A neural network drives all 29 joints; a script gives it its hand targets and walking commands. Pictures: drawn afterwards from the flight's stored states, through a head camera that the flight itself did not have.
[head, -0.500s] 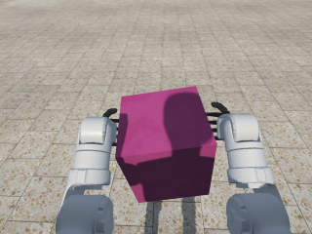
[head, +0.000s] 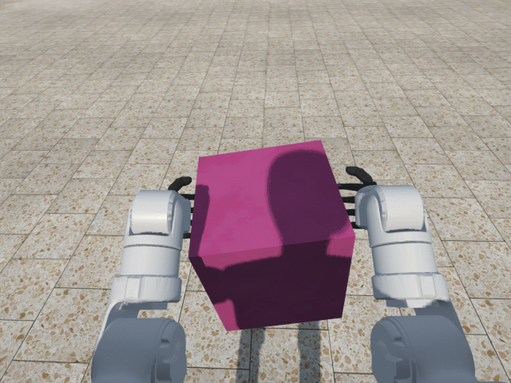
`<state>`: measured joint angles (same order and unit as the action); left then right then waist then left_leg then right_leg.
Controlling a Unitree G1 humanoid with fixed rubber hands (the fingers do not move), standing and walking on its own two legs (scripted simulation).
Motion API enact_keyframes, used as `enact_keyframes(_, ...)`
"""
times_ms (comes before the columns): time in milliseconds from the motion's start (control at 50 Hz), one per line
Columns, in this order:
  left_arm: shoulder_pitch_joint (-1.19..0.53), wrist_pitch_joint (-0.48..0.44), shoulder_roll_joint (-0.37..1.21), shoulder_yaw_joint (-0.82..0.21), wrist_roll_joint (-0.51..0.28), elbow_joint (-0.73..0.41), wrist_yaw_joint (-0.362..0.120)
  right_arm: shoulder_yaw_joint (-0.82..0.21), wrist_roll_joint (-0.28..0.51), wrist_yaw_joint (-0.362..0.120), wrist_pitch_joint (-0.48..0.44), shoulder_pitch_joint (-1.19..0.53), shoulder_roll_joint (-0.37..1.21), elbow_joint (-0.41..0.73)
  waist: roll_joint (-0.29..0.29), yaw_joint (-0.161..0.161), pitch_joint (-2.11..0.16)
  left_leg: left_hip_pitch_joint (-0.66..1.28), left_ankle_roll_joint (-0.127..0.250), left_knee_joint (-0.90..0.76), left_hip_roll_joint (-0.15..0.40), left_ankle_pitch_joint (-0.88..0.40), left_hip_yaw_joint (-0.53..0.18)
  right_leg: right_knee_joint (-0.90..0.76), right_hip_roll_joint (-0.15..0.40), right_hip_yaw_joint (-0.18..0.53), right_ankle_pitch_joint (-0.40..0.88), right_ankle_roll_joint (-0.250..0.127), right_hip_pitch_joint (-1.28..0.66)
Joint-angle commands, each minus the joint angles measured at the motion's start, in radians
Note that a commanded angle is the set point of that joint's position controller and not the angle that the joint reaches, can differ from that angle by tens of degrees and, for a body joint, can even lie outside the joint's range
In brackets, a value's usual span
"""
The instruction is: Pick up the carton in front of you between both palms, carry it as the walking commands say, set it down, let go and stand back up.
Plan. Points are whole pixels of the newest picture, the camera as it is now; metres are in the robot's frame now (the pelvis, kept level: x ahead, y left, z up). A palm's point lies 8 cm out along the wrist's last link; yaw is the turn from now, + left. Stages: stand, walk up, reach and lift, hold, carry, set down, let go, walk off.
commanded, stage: carry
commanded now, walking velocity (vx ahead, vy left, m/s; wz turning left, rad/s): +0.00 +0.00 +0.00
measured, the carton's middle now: (271, 239) +0.37 +0.00 +0.04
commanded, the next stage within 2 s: none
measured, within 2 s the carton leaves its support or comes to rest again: neither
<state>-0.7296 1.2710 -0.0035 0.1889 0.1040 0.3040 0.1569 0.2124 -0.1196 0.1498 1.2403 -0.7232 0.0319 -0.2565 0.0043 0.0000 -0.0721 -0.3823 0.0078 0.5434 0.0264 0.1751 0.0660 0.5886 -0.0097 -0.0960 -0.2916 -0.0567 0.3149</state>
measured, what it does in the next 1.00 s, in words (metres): lifts its right foot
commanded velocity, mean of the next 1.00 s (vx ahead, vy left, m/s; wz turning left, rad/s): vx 0.23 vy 0.00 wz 0.00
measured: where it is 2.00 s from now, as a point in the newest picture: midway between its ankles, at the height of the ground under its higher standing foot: (267, 300)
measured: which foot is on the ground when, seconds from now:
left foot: down 0.00-1.00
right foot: down 0.00-0.86, up 0.88-1.00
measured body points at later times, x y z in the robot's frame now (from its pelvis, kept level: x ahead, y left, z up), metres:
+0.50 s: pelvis +0.00 +0.00 +0.00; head -0.02 -0.01 +0.45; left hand +0.36 +0.15 +0.12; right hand +0.36 -0.15 +0.13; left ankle +0.07 +0.12 -0.73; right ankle +0.01 -0.08 -0.73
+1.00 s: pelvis +0.09 +0.03 +0.01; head +0.09 +0.04 +0.46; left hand +0.45 +0.19 +0.11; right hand +0.45 -0.11 +0.12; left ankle +0.06 +0.11 -0.73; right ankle +0.07 -0.08 -0.66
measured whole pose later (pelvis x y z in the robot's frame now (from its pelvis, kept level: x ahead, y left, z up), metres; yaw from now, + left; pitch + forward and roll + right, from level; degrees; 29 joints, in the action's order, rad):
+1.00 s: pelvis +0.09 +0.03 +0.01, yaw +1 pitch +4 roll -1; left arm -0.73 1.27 -0.03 0.18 0.07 0.32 0.17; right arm 0.21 -0.12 0.16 1.22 -0.69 0.06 -0.24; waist 0.00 -0.01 -0.10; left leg -0.29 0.06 0.52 0.00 0.31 0.12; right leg 1.06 0.04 -0.08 -0.45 -0.02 0.55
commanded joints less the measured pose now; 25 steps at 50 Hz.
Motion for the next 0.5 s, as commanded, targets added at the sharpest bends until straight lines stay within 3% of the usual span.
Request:
enact_keyframes(0, -0.797, -0.064, 1.160, -0.465, -0.487, -0.175, -0.295, -0.498, 0.470, -0.275, -0.016, -0.688, 1.158, 0.059, -0.004, 0.001, -0.378, 0.180, 0.040, -0.044, 0.108, -0.105, -0.110, -0.107, 0.149, 0.138, 0.158, -0.006, -0.080)
enact_keyframes(480, -0.799, -0.062, 1.160, -0.464, -0.488, -0.175, -0.296, -0.500, 0.471, -0.273, -0.015, -0.691, 1.160, 0.062, -0.005, 0.002, -0.383, 0.179, 0.037, -0.041, 0.108, -0.109, -0.104, -0.105, 0.153, 0.133, 0.175, -0.006, -0.084)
